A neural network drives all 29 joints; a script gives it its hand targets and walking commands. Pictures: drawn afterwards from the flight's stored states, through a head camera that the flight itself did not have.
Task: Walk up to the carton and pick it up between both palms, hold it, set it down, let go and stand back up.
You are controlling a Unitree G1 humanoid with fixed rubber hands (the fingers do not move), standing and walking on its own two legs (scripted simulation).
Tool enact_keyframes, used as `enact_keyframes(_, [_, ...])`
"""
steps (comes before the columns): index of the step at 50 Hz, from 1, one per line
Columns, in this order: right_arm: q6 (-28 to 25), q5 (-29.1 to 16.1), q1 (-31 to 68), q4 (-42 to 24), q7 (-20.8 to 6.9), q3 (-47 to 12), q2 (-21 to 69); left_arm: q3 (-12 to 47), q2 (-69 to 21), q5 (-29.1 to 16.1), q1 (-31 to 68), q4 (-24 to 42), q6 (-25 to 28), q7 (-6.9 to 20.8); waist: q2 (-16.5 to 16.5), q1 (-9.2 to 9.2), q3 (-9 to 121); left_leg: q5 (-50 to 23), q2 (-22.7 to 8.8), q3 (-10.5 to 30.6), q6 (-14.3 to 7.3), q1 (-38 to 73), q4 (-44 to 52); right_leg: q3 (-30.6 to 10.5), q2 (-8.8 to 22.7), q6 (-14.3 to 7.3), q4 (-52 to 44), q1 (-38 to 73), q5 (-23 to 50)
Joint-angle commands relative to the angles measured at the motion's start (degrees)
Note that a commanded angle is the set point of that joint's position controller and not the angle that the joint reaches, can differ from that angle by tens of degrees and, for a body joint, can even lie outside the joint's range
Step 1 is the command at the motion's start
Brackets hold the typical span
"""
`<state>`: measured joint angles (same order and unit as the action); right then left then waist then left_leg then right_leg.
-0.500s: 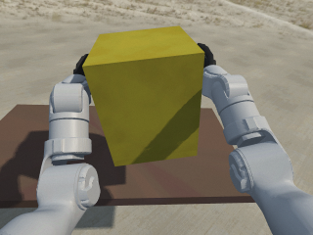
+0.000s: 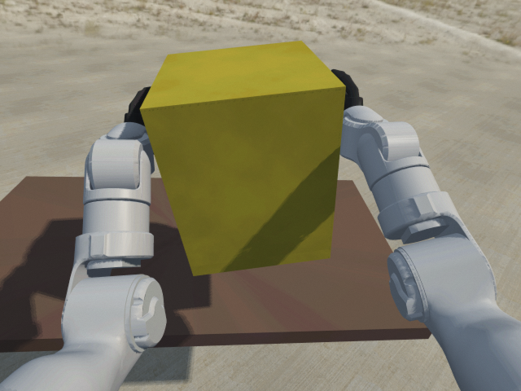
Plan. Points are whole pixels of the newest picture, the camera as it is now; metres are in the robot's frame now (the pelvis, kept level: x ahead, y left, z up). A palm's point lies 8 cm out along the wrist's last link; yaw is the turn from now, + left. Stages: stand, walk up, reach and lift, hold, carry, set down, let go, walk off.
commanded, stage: hold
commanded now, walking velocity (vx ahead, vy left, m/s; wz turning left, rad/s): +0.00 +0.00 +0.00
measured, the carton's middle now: (248, 155) +0.37 +0.00 +0.26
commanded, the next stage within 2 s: none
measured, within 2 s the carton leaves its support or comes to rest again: neither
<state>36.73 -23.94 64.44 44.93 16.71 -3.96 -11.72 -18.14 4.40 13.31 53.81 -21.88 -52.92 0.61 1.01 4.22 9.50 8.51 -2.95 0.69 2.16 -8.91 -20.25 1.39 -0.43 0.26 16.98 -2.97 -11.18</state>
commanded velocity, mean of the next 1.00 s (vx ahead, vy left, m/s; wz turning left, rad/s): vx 0.00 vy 0.00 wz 0.00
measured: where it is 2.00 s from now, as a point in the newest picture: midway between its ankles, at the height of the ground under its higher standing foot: outside the picture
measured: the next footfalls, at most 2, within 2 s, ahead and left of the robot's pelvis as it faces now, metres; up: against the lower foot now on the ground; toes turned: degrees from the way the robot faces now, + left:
none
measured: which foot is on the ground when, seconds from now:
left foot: down 0.00-1.00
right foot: down 0.00-1.00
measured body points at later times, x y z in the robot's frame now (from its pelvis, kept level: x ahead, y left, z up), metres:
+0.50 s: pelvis +0.00 +0.00 +0.00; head -0.09 +0.02 +0.44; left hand +0.39 +0.16 +0.30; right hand +0.39 -0.14 +0.32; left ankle +0.03 +0.14 -0.75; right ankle -0.02 -0.12 -0.75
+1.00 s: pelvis +0.00 +0.00 +0.00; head -0.09 +0.02 +0.44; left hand +0.39 +0.16 +0.30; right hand +0.39 -0.14 +0.32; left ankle +0.03 +0.14 -0.75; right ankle -0.02 -0.12 -0.75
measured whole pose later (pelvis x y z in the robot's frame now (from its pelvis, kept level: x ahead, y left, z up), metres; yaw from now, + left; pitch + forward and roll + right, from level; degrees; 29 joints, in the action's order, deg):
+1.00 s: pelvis +0.00 +0.00 +0.00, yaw +1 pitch -3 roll -1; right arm 38.8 -23.7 65.6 46.2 17.6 -1.9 -10.6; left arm -18.9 5.7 13.1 56.1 -24.7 -53.1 1.1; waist 0.7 4.9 10.5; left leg 9.1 -2.5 2.8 2.3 -9.7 -21.3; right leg 1.0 -1.0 0.1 16.9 -2.8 -11.5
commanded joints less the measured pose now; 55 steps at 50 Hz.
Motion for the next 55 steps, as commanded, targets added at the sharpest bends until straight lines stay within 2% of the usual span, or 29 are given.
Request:
enact_keyframes(1, [0.7,-9.9,42.4,-17.1,-7.9,-10.0,37.7,18.3,-29.2,-10.3,45.4,8.5,5.5,8.1,-1.8,-0.47,18.6,-13.0,6.3,-0.8,0.6,9.8,0.1,-0.9,-4.0,4.2,-1.5,3.6,17.0])
enact_keyframes(3, [1.5,-9.4,37.6,-15.0,-6.9,-8.4,37.4,20.7,-28.9,-11.9,47.2,12.4,5.7,8.9,-2.9,3.20,19.8,-12.0,5.7,-0.1,1.5,10.1,0.0,-1.2,-4.1,4.1,-1.0,3.5,19.0])
enact_keyframes(4, [0.8,-9.5,43.6,-17.9,-7.0,-8.2,37.0,19.0,-29.2,-10.6,46.8,9.3,5.2,8.9,-2.1,1.42,17.1,-10.8,5.7,-0.3,0.7,8.6,0.6,-1.1,-3.9,4.2,-1.5,3.2,16.3])
enact_keyframes(5, [0.9,-10.0,40.3,-17.5,-6.9,-9.3,38.9,20.2,-30.6,-11.7,47.9,13.8,5.9,8.5,-2.4,2.55,19.2,-14.0,5.5,0.0,1.5,9.4,0.0,-0.9,-4.2,4.1,-0.8,4.3,19.7])
enact_keyframes(6, [1.0,-10.7,40.8,-19.3,-6.8,-10.2,38.8,19.0,-30.6,-10.8,46.8,13.6,5.6,8.8,-2.8,1.34,20.8,-15.9,5.9,0.2,1.1,9.0,-0.5,-1.2,-4.1,4.3,-0.1,6.2,22.3])
enact_keyframes(7, [1.8,-10.1,37.9,-16.5,-6.7,-8.4,39.0,20.2,-29.5,-11.6,49.0,14.5,5.8,8.9,-3.8,3.56,19.6,-12.8,6.1,0.1,1.7,9.3,-0.6,-1.8,-3.5,4.5,-0.4,4.6,22.2])
enact_keyframes(9, [1.8,-10.0,42.9,-17.9,-6.7,-10.2,39.3,17.1,-27.3,-8.8,46.9,10.1,5.0,9.2,-2.3,-0.16,17.4,-11.2,6.6,-0.6,0.4,8.3,0.3,-1.0,-3.5,5.0,-0.9,4.8,17.7])
enact_keyframes(10, [1.3,-9.5,45.5,-16.3,-6.8,-8.6,37.6,17.4,-27.7,-8.7,49.6,8.4,5.3,9.6,-4.3,-0.43,16.8,-9.4,6.8,-0.7,0.7,7.7,0.5,-0.9,-3.4,4.5,-1.0,1.7,14.1])
enact_keyframes(12, [1.3,-8.7,43.5,-14.8,-7.1,-6.7,37.6,18.1,-28.3,-10.1,51.6,10.5,5.5,9.8,-4.6,1.12,16.8,-9.1,5.8,-0.3,0.9,7.6,1.1,-1.2,-3.7,3.7,-1.7,1.1,10.4])
enact_keyframes(15, [0.6,-9.2,45.4,-16.2,-8.2,-8.5,37.8,18.9,-30.1,-10.1,49.8,9.0,5.8,8.6,-4.7,-0.28,19.6,-9.9,5.7,-0.8,1.0,8.5,1.1,-0.3,-4.3,3.3,-1.5,1.7,9.9])
enact_keyframes(21, [0.9,-8.1,44.6,-13.9,-8.0,-7.3,39.0,17.9,-29.9,-11.8,50.7,6.7,7.0,8.3,-1.4,0.22,18.4,-7.3,5.3,-0.3,0.1,7.4,1.2,-1.1,-4.1,3.3,-2.5,-0.4,8.4])
enact_keyframes(22, [1.0,-6.8,43.9,-11.5,-8.1,-5.0,37.5,18.0,-30.0,-12.4,50.9,4.1,6.8,8.7,-2.2,1.51,16.7,-3.9,5.3,-0.3,0.1,7.0,1.6,-1.5,-3.6,3.1,-2.9,-2.5,6.5])
enact_keyframes(23, [1.2,-7.6,41.7,-10.7,-8.0,-6.3,37.4,18.7,-30.3,-11.6,49.6,6.4,6.6,8.9,-3.5,1.39,17.8,-9.0,5.2,-0.2,1.1,8.0,1.1,-0.8,-4.2,3.0,-2.0,-0.4,10.6])
enact_keyframes(24, [0.8,-8.9,45.2,-11.6,-8.3,-7.8,38.8,16.8,-28.4,-11.3,52.4,6.6,6.8,8.7,-1.9,-1.01,20.3,-8.9,5.5,-0.3,0.1,8.8,0.7,-0.7,-4.4,3.1,-2.1,0.2,9.0])
enact_keyframes(25, [1.2,-8.0,43.1,-11.7,-7.9,-6.4,37.3,17.5,-29.4,-11.7,51.0,5.6,6.8,8.7,-2.3,1.89,19.3,-7.9,5.4,-0.2,0.5,8.8,0.6,-1.4,-4.1,3.3,-2.5,-0.4,10.2])
enact_keyframes(27, [2.0,-8.9,39.5,-11.5,-7.5,-6.3,36.6,17.2,-29.9,-10.4,48.1,6.6,6.2,9.1,-3.7,3.13,17.8,-10.3,5.7,0.2,1.2,8.0,0.4,-2.1,-3.7,3.6,-1.3,2.5,16.5])
enact_keyframes(29, [1.6,-9.5,42.8,-11.0,-7.9,-5.8,35.9,16.7,-29.5,-9.8,51.0,5.6,6.2,9.1,-5.1,1.54,16.2,-10.9,5.3,0.4,1.5,7.4,0.8,-1.1,-4.5,3.1,-1.8,1.4,11.7])
enact_keyframes(32, [0.6,-13.2,43.3,-20.0,-7.4,-10.6,37.3,18.9,-29.8,-11.5,49.6,13.6,6.3,8.2,-4.9,-0.19,25.9,-20.8,6.0,0.2,1.7,10.6,-1.6,-1.4,-4.7,3.9,0.5,6.6,24.0])
enact_keyframes(35, [1.2,-11.3,44.0,-19.8,-6.8,-8.9,37.3,17.4,-29.1,-11.4,47.7,9.2,5.9,8.5,-1.5,1.05,21.2,-14.1,6.1,0.3,0.2,10.1,-0.8,-1.2,-3.8,4.8,-1.4,4.2,20.6])
enact_keyframes(37, [0.7,-11.5,48.1,-19.7,-7.6,-10.8,39.0,17.9,-29.4,-11.1,50.0,9.4,6.1,8.3,-2.1,-1.64,22.0,-11.7,5.9,0.3,0.1,9.2,-0.3,-0.7,-4.4,4.1,-1.3,1.9,13.1])
enact_keyframes(38, [1.2,-11.4,43.1,-17.9,-7.3,-9.4,38.7,18.6,-29.0,-11.3,49.8,11.5,6.3,8.2,-3.2,0.53,20.7,-12.2,6.2,-0.1,0.9,9.4,-0.7,-1.4,-4.1,4.2,-1.1,2.1,17.0])
enact_keyframes(41, [1.4,-11.5,43.9,-18.1,-7.4,-8.5,37.7,19.9,-31.1,-12.1,52.2,12.3,6.3,7.7,-5.3,1.13,22.0,-13.3,5.6,0.6,1.8,9.9,-0.7,-1.4,-4.4,3.3,-1.0,1.4,15.6])
enact_keyframes(47, [1.8,-9.6,45.3,-14.2,-7.3,-7.9,38.5,17.9,-28.5,-11.4,51.7,8.5,6.5,8.2,-2.5,1.01,18.9,-9.2,5.3,0.7,0.5,8.7,-0.1,-1.2,-4.0,3.6,-1.9,0.2,12.7])
enact_keyframes(48, [2.4,-8.2,39.8,-11.6,-7.2,-5.6,35.2,18.5,-30.0,-11.1,46.5,4.2,5.6,8.8,-3.9,2.99,14.8,-8.7,5.2,0.3,1.2,8.4,0.8,-1.4,-4.0,3.0,-2.2,-1.2,12.3])
enact_keyframes(49, [2.1,-8.6,43.7,-12.4,-7.3,-5.8,35.8,16.0,-29.1,-9.5,47.0,2.1,5.3,9.2,-3.0,0.10,14.7,-8.5,5.2,0.2,0.4,8.1,0.8,-1.5,-4.0,3.2,-2.7,-1.0,9.9])
enact_keyframes(51, [1.9,-8.7,43.1,-13.7,-7.3,-4.9,35.3,18.1,-30.5,-10.8,49.1,4.1,5.9,9.4,-4.3,2.63,18.9,-8.0,5.3,0.2,1.1,8.0,0.6,-1.4,-4.0,3.1,-2.4,0.7,11.1])
enact_keyframes(53, [1.3,-10.7,44.5,-18.0,-7.0,-8.1,37.1,17.7,-30.5,-10.5,47.1,7.1,6.1,8.8,-3.7,0.80,22.0,-13.6,5.6,0.2,0.8,9.0,-0.6,-1.9,-4.1,3.6,-1.1,3.7,18.8])
enact_keyframes(54, [1.7,-10.5,43.6,-15.6,-7.0,-6.5,37.2,18.4,-29.3,-12.3,50.6,8.8,6.9,8.8,-2.8,2.96,22.8,-12.9,5.7,0.8,1.0,9.5,-0.5,-1.6,-3.9,4.0,-1.0,4.2,19.4])
enact_keyframes(55, [1.4,-11.4,44.8,-19.2,-6.9,-8.4,37.3,18.9,-30.7,-12.8,49.1,8.3,6.6,8.5,-2.7,1.39,23.0,-14.5,5.9,0.6,1.0,9.2,-0.9,-1.2,-4.2,4.2,-0.9,4.2,20.2])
